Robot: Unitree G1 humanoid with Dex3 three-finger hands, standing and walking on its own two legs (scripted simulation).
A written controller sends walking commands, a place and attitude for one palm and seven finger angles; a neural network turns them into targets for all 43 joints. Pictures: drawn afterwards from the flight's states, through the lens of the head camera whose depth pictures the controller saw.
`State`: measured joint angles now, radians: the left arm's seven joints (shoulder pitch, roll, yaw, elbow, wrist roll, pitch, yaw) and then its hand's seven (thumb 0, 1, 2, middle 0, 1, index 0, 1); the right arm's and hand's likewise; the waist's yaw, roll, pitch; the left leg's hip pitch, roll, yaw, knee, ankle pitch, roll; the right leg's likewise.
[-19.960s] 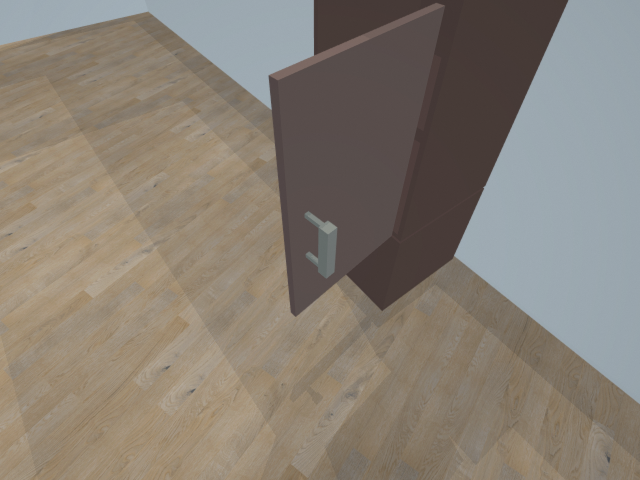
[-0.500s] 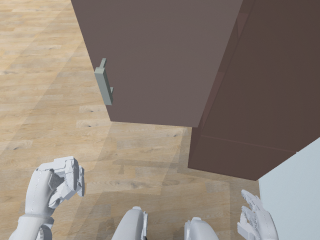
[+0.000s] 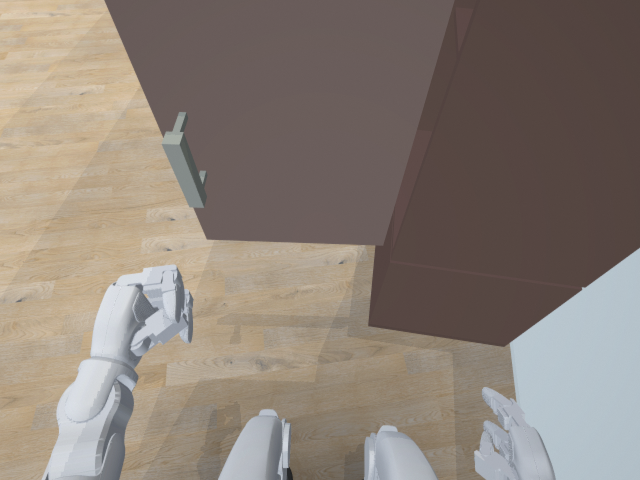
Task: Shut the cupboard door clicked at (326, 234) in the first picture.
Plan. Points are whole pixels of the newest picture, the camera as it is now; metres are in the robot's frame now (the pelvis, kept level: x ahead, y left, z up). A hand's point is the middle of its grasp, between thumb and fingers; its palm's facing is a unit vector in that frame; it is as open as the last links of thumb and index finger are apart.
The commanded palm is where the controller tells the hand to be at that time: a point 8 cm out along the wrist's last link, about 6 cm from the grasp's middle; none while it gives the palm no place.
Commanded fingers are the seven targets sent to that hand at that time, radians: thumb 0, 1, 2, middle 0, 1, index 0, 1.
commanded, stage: bring the fist close to the handle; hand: left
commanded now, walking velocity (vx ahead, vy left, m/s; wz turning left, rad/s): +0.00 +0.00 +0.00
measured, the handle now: (190, 161) +0.53 +0.23 +0.04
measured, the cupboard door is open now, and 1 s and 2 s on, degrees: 97 97 88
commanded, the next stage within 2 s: push the door shut along its arc in 1.00 s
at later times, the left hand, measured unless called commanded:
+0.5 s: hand (196, 238) +0.40 +0.18 +0.05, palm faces +0.01 -1.00 -0.04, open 3.1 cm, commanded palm +0.38 +0.23 +0.04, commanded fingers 0.00 0.90 0.90 -1.30 -1.50 -1.30 -1.50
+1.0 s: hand (202, 232) +0.41 +0.18 +0.04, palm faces +0.03 -1.00 -0.03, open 3.1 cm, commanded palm +0.39 +0.22 +0.04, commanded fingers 0.00 0.90 0.90 -1.30 -1.50 -1.30 -1.50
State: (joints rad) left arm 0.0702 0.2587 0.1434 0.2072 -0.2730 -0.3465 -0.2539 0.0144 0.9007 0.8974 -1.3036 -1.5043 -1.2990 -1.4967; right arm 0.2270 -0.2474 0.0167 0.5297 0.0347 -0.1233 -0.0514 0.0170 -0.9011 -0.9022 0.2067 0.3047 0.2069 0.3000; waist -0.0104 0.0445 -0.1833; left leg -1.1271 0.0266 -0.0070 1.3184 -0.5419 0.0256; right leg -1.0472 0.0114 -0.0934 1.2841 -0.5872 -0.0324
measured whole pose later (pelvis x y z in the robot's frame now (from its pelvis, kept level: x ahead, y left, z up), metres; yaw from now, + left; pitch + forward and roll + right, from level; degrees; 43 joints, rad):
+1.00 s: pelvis +0.00 +0.00 +0.01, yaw -1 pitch +22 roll -2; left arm -0.43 0.27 0.25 0.78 -0.18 -0.54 -0.17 0.01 0.90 0.90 -1.30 -1.50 -1.30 -1.50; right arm 0.29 -0.26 -0.01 0.64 0.01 0.00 0.00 0.01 -0.90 -0.90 0.21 0.30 0.21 0.30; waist -0.06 0.03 -0.17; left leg -1.13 0.03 0.03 1.26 -0.51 0.03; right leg -1.07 0.01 -0.05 1.24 -0.56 -0.02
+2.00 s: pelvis -0.01 +0.02 -0.02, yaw -2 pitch +28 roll -5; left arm -1.00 0.51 0.29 1.24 -0.10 -0.43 -0.35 0.01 0.90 0.90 -1.30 -1.50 -1.30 -1.50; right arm 0.32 -0.28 0.04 0.65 0.01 -0.02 0.00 0.01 -0.90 -0.90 0.21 0.30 0.21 0.30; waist -0.19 0.05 -0.16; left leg -1.35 0.04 -0.01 1.38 -0.52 0.05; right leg -1.26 0.02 -0.09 1.32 -0.55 -0.01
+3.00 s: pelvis -0.02 +0.01 -0.05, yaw -5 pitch +35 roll -7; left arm -1.39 0.57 0.35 1.29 -0.03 -0.20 -0.11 0.04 0.90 0.95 -1.30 -1.50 -1.30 -1.50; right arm 0.38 -0.25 0.07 0.65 -0.07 -0.08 0.02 0.01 -0.90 -0.90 0.21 0.30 0.21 0.30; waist -0.28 0.06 -0.13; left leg -1.57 0.06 -0.04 1.50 -0.55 0.03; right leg -1.47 0.05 -0.12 1.42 -0.56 -0.03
